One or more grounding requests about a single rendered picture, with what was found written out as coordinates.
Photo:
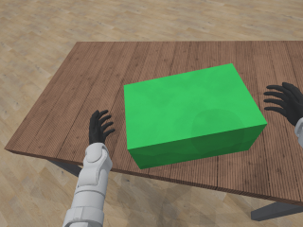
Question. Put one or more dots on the right robot hand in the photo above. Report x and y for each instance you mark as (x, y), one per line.
(292, 101)

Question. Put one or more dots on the left robot hand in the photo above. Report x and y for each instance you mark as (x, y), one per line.
(96, 131)

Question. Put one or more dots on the left robot forearm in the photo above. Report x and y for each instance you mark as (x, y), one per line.
(87, 205)

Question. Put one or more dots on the table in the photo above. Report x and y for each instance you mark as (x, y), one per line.
(93, 75)

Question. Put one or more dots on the carton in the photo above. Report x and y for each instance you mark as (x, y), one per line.
(190, 116)

